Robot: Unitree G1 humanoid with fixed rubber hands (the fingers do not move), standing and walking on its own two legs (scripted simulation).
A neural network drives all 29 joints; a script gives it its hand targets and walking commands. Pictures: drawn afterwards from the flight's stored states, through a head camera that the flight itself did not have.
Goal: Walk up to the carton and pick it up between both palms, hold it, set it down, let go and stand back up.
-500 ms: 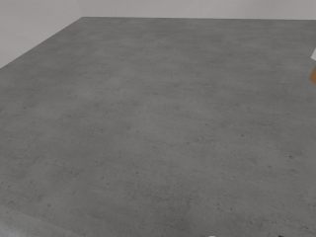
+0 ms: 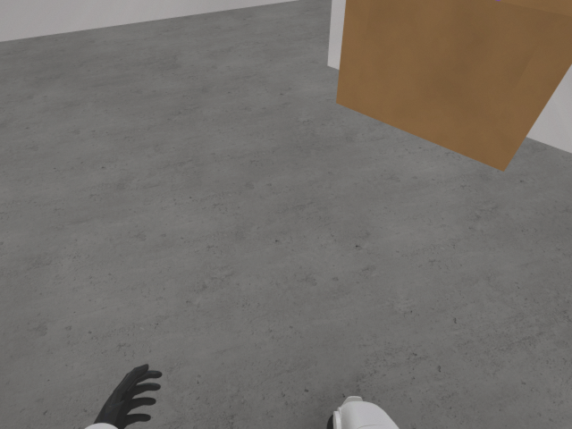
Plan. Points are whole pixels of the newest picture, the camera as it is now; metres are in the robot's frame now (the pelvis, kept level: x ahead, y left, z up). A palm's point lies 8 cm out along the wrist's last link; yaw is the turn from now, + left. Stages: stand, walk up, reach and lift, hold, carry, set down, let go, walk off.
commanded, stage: walk up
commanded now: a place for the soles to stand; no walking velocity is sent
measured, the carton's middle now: out of the picture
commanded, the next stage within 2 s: none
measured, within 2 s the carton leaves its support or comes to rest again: neither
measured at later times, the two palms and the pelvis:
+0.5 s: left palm (184, 266) +0.43 +0.19 -0.10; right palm (501, 361) +0.21 -0.30 -0.07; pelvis +0.25 -0.03 +0.01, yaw -20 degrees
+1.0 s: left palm (262, 184) +0.61 +0.04 -0.08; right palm (521, 212) +0.48 -0.47 -0.07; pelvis +0.47 -0.20 +0.02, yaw -27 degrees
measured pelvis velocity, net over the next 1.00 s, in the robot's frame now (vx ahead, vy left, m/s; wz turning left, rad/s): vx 0.47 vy -0.20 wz -0.48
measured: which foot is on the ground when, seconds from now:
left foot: up 0.00-0.28, down 0.30-0.68, up 0.70-1.00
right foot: down 0.00-0.30, up 0.32-0.66, down 0.68-1.00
